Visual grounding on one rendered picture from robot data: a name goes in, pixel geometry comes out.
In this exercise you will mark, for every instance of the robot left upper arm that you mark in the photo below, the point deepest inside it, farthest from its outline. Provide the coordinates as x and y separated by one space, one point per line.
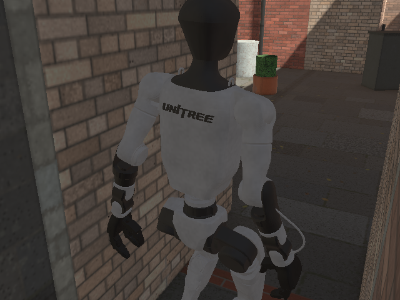
131 149

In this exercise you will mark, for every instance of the right robot hand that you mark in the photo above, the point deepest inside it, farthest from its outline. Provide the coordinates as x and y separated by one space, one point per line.
288 276

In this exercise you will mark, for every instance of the right robot thigh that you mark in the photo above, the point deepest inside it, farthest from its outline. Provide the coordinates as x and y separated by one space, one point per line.
241 250

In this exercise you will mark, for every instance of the right robot forearm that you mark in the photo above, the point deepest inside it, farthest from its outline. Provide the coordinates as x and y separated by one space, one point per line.
270 226

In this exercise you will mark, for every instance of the humanoid robot head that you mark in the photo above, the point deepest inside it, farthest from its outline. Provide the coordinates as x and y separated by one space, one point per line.
209 27

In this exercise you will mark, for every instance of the left robot hand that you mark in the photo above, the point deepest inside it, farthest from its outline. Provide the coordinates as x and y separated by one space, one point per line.
131 230

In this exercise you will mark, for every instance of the left robot forearm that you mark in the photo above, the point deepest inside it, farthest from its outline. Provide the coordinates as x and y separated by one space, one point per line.
123 187

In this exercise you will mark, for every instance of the robot right upper arm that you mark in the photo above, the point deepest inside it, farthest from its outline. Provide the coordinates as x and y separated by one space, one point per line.
257 115

